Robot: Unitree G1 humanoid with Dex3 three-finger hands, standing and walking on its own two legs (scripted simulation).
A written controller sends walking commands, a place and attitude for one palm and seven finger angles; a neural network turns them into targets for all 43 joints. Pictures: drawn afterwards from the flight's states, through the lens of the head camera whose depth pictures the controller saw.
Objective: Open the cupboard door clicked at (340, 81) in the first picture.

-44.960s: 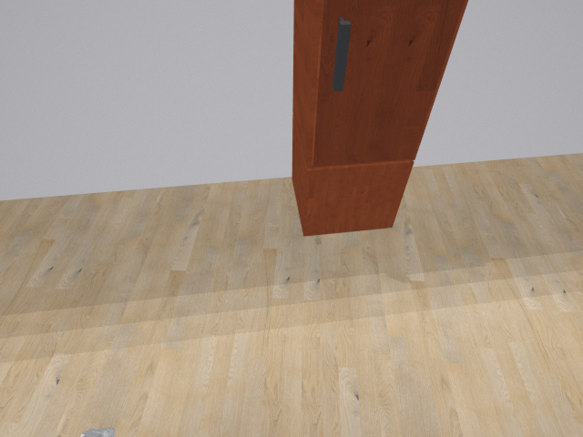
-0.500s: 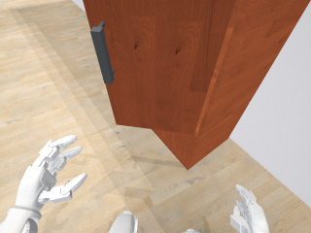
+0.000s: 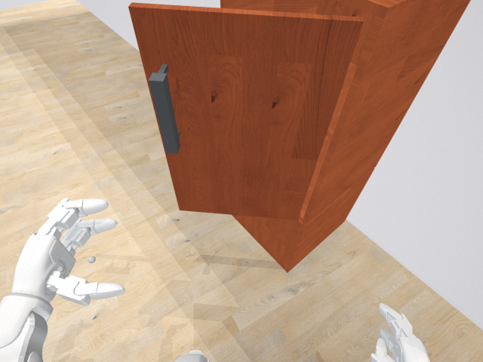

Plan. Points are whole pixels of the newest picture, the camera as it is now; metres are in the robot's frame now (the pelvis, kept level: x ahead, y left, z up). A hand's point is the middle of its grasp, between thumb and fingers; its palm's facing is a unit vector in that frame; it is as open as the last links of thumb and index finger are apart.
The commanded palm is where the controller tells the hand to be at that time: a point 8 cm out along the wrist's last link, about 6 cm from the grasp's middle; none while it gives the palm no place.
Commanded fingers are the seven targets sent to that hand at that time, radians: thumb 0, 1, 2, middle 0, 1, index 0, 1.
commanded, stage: raise the hand with hooked fingers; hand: left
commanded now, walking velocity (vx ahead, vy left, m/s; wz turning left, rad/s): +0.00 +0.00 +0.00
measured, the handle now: (168, 110) +0.56 +0.18 +0.10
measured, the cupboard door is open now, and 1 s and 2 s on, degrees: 45 45 45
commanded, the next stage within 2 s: move the hooked fingers beside the handle in 0.98 s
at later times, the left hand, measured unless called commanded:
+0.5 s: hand (52, 213) +0.29 +0.29 +0.12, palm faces +0.01 -1.00 -0.06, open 14.0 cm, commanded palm +0.26 +0.33 +0.13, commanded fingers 0.00 -0.50 0.30 -0.30 -1.20 -0.30 -1.20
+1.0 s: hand (73, 209) +0.30 +0.26 +0.12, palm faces +0.01 -1.00 -0.04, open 14.0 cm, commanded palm +0.27 +0.31 +0.13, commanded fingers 0.00 -0.50 0.30 -0.30 -1.20 -0.30 -1.20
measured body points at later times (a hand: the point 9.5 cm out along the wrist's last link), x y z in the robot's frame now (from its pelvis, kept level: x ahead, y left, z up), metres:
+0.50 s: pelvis +0.00 +0.01 +0.02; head +0.02 +0.01 +0.47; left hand +0.28 +0.34 +0.13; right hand +0.16 -0.24 -0.06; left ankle +0.05 +0.11 -0.70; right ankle -0.02 -0.12 -0.70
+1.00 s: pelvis +0.01 -0.01 +0.02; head +0.02 -0.02 +0.47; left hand +0.29 +0.31 +0.13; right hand +0.16 -0.27 -0.06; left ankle +0.05 +0.11 -0.70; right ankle -0.02 -0.12 -0.70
